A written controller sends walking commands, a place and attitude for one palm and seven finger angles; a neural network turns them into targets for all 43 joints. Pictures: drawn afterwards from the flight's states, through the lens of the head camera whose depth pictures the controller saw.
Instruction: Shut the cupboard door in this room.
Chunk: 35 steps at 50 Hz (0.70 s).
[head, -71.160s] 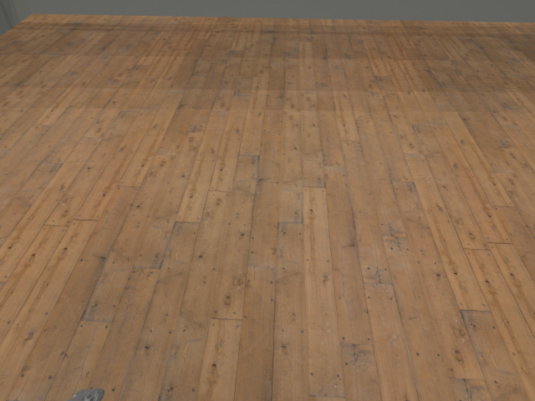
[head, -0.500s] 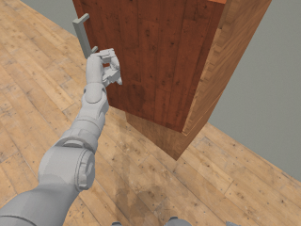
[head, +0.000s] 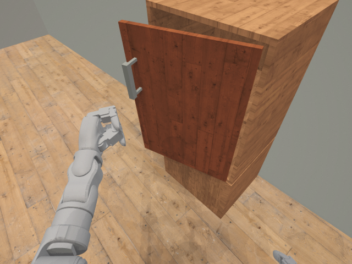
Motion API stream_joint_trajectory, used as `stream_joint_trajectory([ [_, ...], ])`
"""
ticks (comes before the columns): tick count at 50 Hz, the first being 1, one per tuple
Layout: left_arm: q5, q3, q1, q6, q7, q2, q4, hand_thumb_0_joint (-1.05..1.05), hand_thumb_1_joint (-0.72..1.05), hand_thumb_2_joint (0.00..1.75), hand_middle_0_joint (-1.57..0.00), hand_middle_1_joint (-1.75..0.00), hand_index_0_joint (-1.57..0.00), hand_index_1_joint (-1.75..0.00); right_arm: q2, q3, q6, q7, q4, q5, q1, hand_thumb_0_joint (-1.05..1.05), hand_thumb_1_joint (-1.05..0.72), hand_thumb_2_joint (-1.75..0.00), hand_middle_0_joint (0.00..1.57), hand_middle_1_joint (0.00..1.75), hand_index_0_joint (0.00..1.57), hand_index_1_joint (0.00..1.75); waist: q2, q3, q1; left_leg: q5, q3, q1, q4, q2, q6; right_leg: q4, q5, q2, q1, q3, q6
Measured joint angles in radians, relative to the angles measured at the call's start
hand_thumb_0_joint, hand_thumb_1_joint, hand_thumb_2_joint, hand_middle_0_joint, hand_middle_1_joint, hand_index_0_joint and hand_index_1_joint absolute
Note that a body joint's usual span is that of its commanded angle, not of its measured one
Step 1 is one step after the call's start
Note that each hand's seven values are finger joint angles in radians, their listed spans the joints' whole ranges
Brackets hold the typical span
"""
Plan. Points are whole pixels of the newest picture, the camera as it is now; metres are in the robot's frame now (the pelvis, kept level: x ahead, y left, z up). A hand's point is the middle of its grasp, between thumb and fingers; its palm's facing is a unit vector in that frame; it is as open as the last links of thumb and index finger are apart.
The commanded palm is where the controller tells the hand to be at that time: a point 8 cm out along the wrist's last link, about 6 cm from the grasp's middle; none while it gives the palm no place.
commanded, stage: draw the hand back to the body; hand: left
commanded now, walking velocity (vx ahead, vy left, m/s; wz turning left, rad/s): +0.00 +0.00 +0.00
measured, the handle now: (133, 78) +0.67 +0.16 +0.08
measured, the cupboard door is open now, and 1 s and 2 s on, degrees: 17 17 17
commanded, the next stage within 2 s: step back with the hand held close in 1.08 s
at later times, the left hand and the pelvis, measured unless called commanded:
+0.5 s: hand (44, 176) +0.24 +0.24 +0.16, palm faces +0.35 -0.88 -0.31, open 4.6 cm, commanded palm +0.19 +0.28 +0.17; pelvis +0.01 +0.01 +0.02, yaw +2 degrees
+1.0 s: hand (3, 200) +0.19 +0.28 +0.17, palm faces +0.49 -0.78 -0.38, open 7.4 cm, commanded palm +0.14 +0.31 +0.19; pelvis +0.01 +0.01 +0.02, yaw +2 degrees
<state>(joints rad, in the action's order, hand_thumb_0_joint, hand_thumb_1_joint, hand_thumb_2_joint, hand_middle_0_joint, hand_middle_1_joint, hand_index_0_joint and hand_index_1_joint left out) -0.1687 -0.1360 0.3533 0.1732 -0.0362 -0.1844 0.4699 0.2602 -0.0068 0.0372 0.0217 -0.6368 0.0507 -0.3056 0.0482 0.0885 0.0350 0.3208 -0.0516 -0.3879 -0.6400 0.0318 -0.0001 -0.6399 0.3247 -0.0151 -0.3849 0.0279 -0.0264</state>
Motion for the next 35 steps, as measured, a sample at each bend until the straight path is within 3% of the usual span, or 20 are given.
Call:
stream_joint_trajectory([
  [1, -0.006, 0.002, -0.022, -0.016, -0.009, -0.003, -0.028, 0.02, 0.9, 0.9, -1.27, -1.47, -1.27, -1.47, 0.0, 0.003, 0.004, 0.003, 0.008, 0.004, 0.017, 0.01, -0.91, -0.9, 0.2, 0.3, 0.2, 0.3, 0.001, 0.0, -0.006, -0.003, 0.0, 0.014, 0.008, -0.002, -0.001, 0.006, -0.002, 0.002, 0.014, 0.0, 0.001],
  [7, 0.071, 0.076, -0.204, -0.055, 0.056, -0.045, -0.25, 0.02, 0.9, 0.9, -1.17, -1.36, -1.17, -1.36, -0.02, 0.023, -0.016, 0.033, 0.053, 0.001, 0.122, 0.01, -0.91, -0.9, 0.2, 0.3, 0.2, 0.3, 0.0, -0.037, -0.035, -0.048, 0.004, 0.132, 0.107, -0.015, -0.004, 0.098, -0.038, 0.011, 0.132, 0.005, 0.007],
  [13, 0.099, 0.074, -0.344, -0.097, 0.092, -0.065, -0.399, 0.02, 0.89, 0.9, -1.03, -1.21, -1.03, -1.21, -0.037, 0.05, -0.029, 0.045, 0.07, -0.01, 0.167, 0.01, -0.91, -0.9, 0.2, 0.3, 0.2, 0.3, -0.001, -0.072, -0.065, -0.083, 0.017, 0.215, 0.187, -0.021, -0.006, 0.188, -0.075, 0.014, 0.225, 0.018, 0.009],
  [21, 0.105, 0.006, -0.522, -0.118, 0.117, -0.1, -0.597, 0.02, 0.89, 0.9, -0.82, -0.97, -0.82, -0.98, -0.051, 0.067, -0.025, 0.042, 0.052, -0.029, 0.143, 0.01, -0.9, -0.9, 0.2, 0.3, 0.2, 0.3, 0.018, -0.085, -0.083, -0.097, 0.022, 0.276, 0.238, -0.029, -0.009, 0.245, -0.089, 0.019, 0.291, 0.023, 0.014],
  [35, 0.096, -0.182, -0.807, -0.101, 0.136, -0.164, -0.8, 0.02, 0.89, 0.9, -0.44, -0.56, -0.44, -0.56, -0.033, 0.03, 0.005, 0.045, 0.003, -0.036, 0.086, 0.01, -0.9, -0.9, 0.2, 0.3, 0.21, 0.3, 0.031, -0.074, -0.087, -0.077, 0.018, 0.285, 0.232, -0.027, -0.01, 0.245, -0.075, 0.017, 0.302, 0.018, 0.017],
])
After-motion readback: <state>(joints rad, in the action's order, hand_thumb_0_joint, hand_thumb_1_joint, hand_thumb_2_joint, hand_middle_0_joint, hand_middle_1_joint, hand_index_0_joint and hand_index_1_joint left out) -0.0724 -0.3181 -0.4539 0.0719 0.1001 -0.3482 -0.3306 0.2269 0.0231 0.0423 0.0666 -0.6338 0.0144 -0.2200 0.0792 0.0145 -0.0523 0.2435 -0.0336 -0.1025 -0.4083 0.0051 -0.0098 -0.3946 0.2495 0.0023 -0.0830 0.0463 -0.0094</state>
